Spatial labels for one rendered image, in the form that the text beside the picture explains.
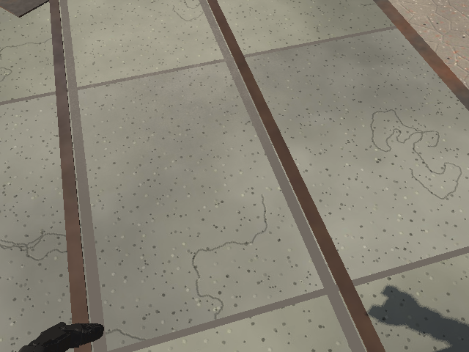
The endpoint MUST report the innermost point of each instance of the robot left hand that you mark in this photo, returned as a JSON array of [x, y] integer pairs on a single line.
[[61, 337]]

